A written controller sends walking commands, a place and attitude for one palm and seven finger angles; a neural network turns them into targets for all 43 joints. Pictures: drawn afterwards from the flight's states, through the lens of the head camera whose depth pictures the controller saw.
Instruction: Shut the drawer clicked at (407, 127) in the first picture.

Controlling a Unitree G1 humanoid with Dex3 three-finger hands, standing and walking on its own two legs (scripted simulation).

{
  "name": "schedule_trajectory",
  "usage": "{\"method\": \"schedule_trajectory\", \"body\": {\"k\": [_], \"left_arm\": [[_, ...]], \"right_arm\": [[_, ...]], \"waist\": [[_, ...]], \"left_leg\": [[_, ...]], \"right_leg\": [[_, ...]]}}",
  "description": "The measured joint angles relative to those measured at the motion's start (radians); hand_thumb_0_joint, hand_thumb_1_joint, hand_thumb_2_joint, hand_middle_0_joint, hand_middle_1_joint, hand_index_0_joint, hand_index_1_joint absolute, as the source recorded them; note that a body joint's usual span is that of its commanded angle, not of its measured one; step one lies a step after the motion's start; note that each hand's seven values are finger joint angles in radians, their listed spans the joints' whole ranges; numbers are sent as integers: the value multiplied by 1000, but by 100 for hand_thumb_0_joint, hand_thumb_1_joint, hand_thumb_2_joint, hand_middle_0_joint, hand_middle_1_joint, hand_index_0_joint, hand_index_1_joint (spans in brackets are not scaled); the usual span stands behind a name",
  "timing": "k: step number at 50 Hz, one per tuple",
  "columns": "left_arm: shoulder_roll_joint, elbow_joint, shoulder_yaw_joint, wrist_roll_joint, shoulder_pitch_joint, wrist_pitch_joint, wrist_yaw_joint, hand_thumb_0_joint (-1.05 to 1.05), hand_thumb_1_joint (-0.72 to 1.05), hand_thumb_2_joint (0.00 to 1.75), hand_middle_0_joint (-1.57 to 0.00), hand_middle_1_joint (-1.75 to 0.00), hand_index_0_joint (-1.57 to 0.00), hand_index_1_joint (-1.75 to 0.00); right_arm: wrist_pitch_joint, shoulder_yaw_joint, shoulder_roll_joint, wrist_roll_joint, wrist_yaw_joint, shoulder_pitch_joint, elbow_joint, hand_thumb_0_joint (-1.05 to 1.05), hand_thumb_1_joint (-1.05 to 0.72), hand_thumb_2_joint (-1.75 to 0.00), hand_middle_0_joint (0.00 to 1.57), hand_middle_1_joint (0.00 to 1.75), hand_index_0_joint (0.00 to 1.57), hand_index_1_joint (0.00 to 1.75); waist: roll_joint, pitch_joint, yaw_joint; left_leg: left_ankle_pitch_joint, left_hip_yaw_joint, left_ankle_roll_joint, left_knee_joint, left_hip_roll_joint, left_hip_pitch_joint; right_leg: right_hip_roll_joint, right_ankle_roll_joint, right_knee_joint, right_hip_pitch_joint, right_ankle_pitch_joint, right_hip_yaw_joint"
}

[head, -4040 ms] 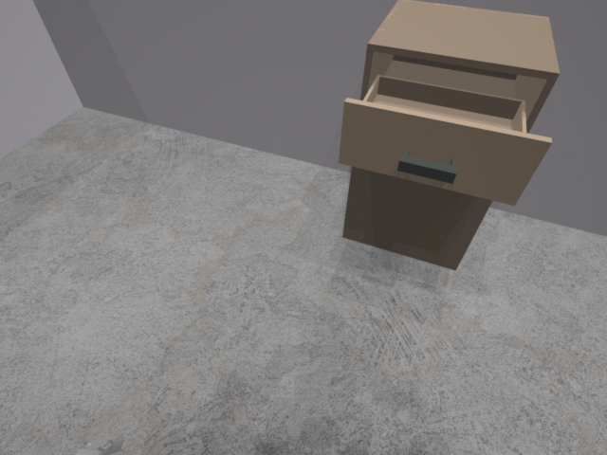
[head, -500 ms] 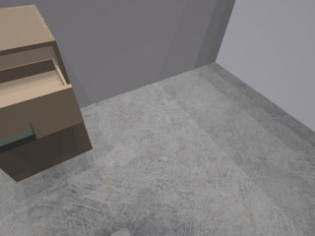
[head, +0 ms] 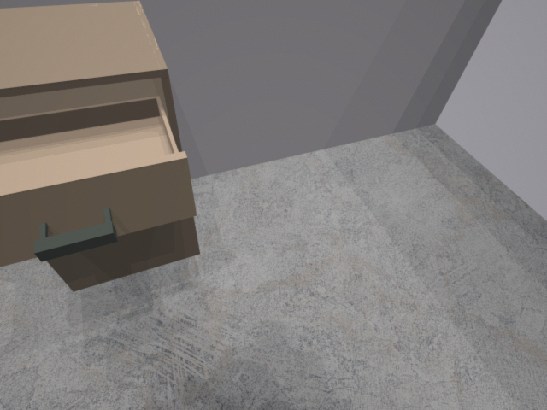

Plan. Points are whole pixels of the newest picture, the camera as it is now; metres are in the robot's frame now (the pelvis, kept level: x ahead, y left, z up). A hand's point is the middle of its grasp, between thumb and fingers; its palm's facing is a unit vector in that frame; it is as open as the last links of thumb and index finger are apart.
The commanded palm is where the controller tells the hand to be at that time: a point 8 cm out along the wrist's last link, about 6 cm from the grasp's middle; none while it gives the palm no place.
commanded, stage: turn to face it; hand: left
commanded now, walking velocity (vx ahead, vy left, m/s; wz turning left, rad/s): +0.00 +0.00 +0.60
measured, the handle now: (77, 230) +0.42 +0.38 -0.05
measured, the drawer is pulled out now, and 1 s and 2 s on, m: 0.30 0.30 0.30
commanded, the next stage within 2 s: take the last steps up to it in 0.46 s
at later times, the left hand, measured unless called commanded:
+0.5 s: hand out of the picture -0.01 +0.14 -0.15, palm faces +0.33 -0.90 -0.28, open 7.4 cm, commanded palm none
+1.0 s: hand out of the picture -0.08 +0.19 -0.19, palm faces +0.45 -0.88 -0.15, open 7.4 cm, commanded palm none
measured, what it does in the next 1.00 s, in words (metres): steps on the spot, turning left: right foot, then left foot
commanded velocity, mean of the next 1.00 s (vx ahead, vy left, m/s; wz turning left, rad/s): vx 0.14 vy -0.01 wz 0.22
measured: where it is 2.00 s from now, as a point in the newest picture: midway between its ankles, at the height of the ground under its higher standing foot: outside the picture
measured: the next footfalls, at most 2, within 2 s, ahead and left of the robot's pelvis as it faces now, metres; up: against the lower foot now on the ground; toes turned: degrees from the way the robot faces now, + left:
right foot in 0.24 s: +0.04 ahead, -0.16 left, +0.00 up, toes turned +10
left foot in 0.74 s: -0.05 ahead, +0.07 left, +0.00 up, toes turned +25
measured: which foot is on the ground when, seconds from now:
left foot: down 0.00-0.24, up 0.26-0.72, down 0.74-1.00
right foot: up 0.00-0.22, down 0.24-0.74, up 0.76-1.00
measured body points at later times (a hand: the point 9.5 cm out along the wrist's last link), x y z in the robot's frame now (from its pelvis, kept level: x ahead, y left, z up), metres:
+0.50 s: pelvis -0.01 -0.07 +0.00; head +0.01 -0.09 +0.45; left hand -0.03 +0.18 -0.13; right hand +0.11 -0.31 -0.16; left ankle -0.07 +0.09 -0.65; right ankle +0.00 -0.16 -0.74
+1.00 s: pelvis +0.00 +0.03 +0.00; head -0.02 +0.06 +0.45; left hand -0.11 +0.24 -0.17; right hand +0.12 -0.19 -0.13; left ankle -0.08 +0.05 -0.74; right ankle +0.09 -0.11 -0.65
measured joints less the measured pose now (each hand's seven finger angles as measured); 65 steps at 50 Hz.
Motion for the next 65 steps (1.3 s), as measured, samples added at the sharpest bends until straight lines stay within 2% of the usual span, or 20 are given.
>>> {"method": "schedule_trajectory", "body": {"k": [7,9,11,12,13,15,18,21,26,32,36,37,38,40,42,45,52,59,65], "left_arm": [[-10,-49,-10,-11,-51,-2,4,1,91,90,-20,-30,-20,-30],[-16,-64,-16,-15,-54,-7,6,1,91,90,-20,-30,-20,-30],[-19,-78,-21,-17,-45,-16,7,1,91,90,-20,-30,-20,-30],[-20,-83,-22,-14,-37,-22,9,1,90,90,-20,-30,-20,-30],[-25,-82,-25,-9,-31,-22,10,1,90,90,-20,-30,-20,-30],[-35,-80,-35,-7,-15,-15,11,1,90,90,-20,-30,-20,-30],[-44,-72,-39,-9,13,-20,9,1,90,90,-20,-30,-21,-30],[-51,-63,-45,-7,33,-33,6,1,90,90,-20,-30,-21,-30],[-63,-49,-55,-1,80,-51,-1,1,90,90,-20,-30,-21,-30],[-58,-3,-55,11,148,-50,-5,1,90,90,-20,-30,-21,-30],[-32,44,-44,8,203,-48,-11,1,90,90,-20,-30,-21,-30],[-22,57,-40,4,215,-43,-13,1,90,90,-20,-30,-21,-30],[-10,73,-37,3,218,-34,-14,1,90,90,-20,-30,-21,-30],[2,101,-35,8,225,-17,-13,1,90,90,-20,-30,-20,-30],[6,121,-34,10,221,-13,-18,1,91,90,-20,-30,-20,-30],[6,126,-33,8,199,-23,-28,1,91,90,-20,-30,-20,-30],[-7,104,-31,4,118,-34,-29,1,91,90,-20,-30,-20,-30],[-25,90,-35,1,19,-26,-35,1,91,90,-20,-30,-20,-30],[-49,56,-48,-6,-82,-34,-41,1,91,90,-20,-30,-20,-30]], "right_arm": [[20,-14,-21,-6,2,22,1,0,-91,-89,20,30,21,30],[28,-20,-30,-6,4,20,-1,0,-91,-89,20,30,21,30],[35,-26,-38,-2,8,18,-5,1,-91,-89,20,30,20,30],[38,-30,-41,2,9,14,-7,1,-91,-89,20,30,20,30],[42,-35,-47,3,7,6,-6,1,-91,-89,20,30,20,30],[46,-42,-58,-3,9,0,-10,1,-91,-89,20,30,20,30],[46,-45,-74,-7,19,-12,-20,1,-91,-89,20,30,20,30],[43,-43,-84,-6,23,-24,-26,1,-91,-89,19,30,20,30],[55,-33,-90,-4,19,-68,-15,1,-91,-89,19,30,20,30],[48,-8,-75,4,17,-154,-16,1,-91,-89,19,30,20,30],[8,14,-48,4,22,-178,-31,1,-91,-89,19,30,20,30],[-9,18,-38,2,21,-179,-33,1,-91,-89,19,30,20,30],[-22,24,-23,1,19,-179,-33,1,-91,-89,19,30,20,30],[-36,39,1,-1,15,-161,-33,0,-91,-89,19,30,20,30],[-47,49,22,-2,5,-128,-25,0,-91,-89,19,30,20,30],[-67,36,35,12,-17,-74,-9,-1,-94,-89,20,30,21,30],[-81,40,23,10,-25,62,70,-1,-94,-89,20,30,21,30],[-86,54,59,1,-38,207,148,0,-92,-89,19,30,20,30],[-84,64,86,-9,-38,287,200,0,-91,-89,20,30,20,30]], "waist": [[43,-1,-25],[56,-2,-26],[61,-8,-18],[60,-11,-9],[70,-7,-6],[76,-5,-9],[70,3,-6],[60,18,-2],[41,40,28],[16,60,77],[-8,41,102],[-18,34,102],[-38,36,107],[-48,28,111],[-46,16,100],[-46,11,85],[-50,7,62],[-36,18,9],[5,59,-41]], "left_leg": [[12,-81,-28,16,-28,-22],[13,-104,-41,26,-36,-31],[8,-119,-58,49,-48,-46],[-34,-113,-69,89,-51,-67],[-127,-101,-86,165,-46,-96],[-243,-54,-107,372,-39,-164],[-236,6,-130,624,6,-228],[-213,23,-150,718,59,-234],[-250,27,-169,663,112,-178],[-313,71,-154,430,114,-60],[-253,124,-122,165,95,72],[-230,126,-94,119,87,94],[-224,132,-69,128,76,97],[-226,140,-39,126,74,124],[-213,137,-30,76,74,170],[-176,133,-22,-20,62,239],[-159,139,-8,-135,35,343],[-203,138,-12,-164,23,414],[-270,132,-37,-151,47,467]], "right_leg": [[52,-20,-150,71,-49,10],[66,-30,-232,113,-35,11],[70,-44,-376,183,22,7],[67,-74,-437,206,60,5],[69,-96,-440,209,80,-7],[54,-113,-451,229,87,-38],[29,-115,-488,264,98,-74],[8,-117,-498,281,98,-110],[-22,-113,-482,280,84,-157],[-46,-89,-460,263,75,-189],[-58,-56,-419,249,51,-208],[-64,-56,-375,232,26,-205],[-69,-55,-297,207,-39,-178],[-49,-62,-120,145,-119,-131],[-35,-65,15,84,-85,-107],[-35,-61,124,-1,29,-75],[-26,-52,166,-121,159,-50],[-16,-71,109,-160,179,-89],[2,-118,-107,-115,136,-131]]}}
